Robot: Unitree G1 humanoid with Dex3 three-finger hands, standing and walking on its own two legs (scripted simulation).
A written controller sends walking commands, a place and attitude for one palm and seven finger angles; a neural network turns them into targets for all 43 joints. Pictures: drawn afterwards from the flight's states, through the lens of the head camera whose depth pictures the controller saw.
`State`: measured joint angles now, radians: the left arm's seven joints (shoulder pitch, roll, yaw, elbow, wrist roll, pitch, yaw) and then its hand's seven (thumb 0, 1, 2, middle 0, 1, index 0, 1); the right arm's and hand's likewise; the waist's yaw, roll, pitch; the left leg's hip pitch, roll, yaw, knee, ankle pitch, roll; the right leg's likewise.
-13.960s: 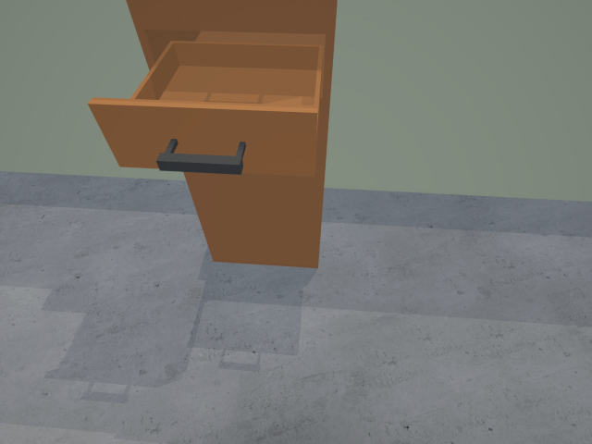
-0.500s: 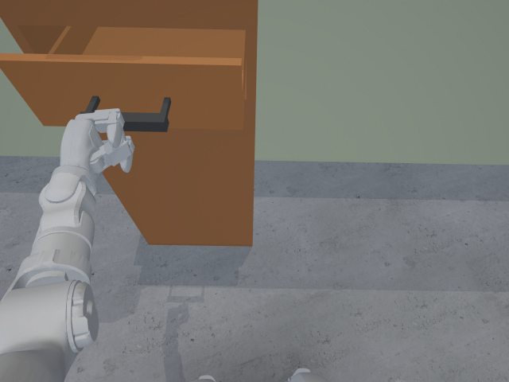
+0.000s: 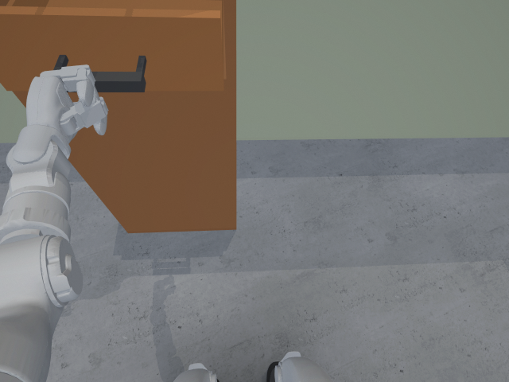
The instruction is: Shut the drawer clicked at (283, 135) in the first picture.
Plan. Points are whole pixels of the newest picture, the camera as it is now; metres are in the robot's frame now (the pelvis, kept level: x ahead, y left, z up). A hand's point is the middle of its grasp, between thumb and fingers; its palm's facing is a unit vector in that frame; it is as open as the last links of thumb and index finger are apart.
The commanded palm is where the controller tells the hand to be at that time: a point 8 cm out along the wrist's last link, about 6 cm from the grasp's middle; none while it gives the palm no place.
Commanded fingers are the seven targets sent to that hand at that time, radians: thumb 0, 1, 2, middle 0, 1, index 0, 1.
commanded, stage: push the drawer shut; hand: left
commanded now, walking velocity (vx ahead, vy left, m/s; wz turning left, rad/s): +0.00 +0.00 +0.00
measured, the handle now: (99, 72) +0.58 +0.21 +0.11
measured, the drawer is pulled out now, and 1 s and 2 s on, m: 0.04 0.00 0.00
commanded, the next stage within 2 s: pull the fist back off the drawer in 0.56 s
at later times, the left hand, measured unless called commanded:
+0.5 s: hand (102, 86) +0.55 +0.20 +0.11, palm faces +0.01 -1.00 -0.03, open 3.2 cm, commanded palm +0.55 +0.23 +0.11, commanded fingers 0.00 0.90 0.90 -1.40 -1.60 -1.40 -1.60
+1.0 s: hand (99, 86) +0.55 +0.20 +0.11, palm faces +0.00 -1.00 -0.02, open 3.2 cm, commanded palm +0.53 +0.23 +0.11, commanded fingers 0.00 0.90 0.90 -1.40 -1.60 -1.40 -1.60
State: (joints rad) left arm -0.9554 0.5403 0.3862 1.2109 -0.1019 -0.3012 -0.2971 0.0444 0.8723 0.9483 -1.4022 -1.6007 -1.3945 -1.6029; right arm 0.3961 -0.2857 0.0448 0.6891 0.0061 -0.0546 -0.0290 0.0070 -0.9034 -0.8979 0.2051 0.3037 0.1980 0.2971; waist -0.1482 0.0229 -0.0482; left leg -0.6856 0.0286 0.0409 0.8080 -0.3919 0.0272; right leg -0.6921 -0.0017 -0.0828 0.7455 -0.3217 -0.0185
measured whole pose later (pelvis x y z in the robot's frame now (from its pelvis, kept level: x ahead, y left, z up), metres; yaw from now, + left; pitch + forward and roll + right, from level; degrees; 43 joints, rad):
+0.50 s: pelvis +0.00 +0.00 -0.01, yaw +0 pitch +19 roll -3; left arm -1.14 0.63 0.39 1.35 -0.04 -0.27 -0.27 0.02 0.80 1.00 -1.40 -1.60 -1.39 -1.60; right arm 0.46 -0.28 0.06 0.70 -0.02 -0.02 -0.01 0.00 -0.90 -0.90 0.21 0.30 0.20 0.30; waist -0.20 0.04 -0.05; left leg -0.79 0.04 0.01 0.85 -0.41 0.03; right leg -0.77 0.01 -0.11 0.76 -0.33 -0.02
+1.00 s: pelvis -0.01 +0.00 -0.01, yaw +0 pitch +21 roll -3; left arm -1.18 0.69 0.39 1.36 -0.04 -0.26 -0.28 0.04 0.77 0.97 -1.40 -1.60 -1.39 -1.60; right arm 0.47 -0.30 0.07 0.68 -0.03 -0.04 -0.01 0.00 -0.90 -0.90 0.21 0.30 0.20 0.30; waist -0.23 0.03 -0.05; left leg -0.86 0.04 0.01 0.89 -0.40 0.03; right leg -0.83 0.01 -0.11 0.77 -0.30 -0.02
